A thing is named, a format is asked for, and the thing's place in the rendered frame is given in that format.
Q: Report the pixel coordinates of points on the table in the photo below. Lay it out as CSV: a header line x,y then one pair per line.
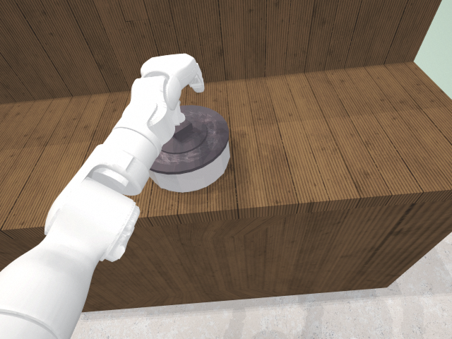
x,y
340,169

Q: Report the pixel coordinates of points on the left robot forearm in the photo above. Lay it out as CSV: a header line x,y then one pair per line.
x,y
122,162

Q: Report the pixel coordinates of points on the left robot hand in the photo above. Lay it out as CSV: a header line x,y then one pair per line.
x,y
187,71

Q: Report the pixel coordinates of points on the robot left upper arm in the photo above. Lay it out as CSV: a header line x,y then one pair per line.
x,y
43,292

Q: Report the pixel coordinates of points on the knob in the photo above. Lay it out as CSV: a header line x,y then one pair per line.
x,y
182,129

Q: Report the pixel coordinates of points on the lid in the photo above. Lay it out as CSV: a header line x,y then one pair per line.
x,y
197,148

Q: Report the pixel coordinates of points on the pot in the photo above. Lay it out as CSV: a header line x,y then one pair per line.
x,y
195,180

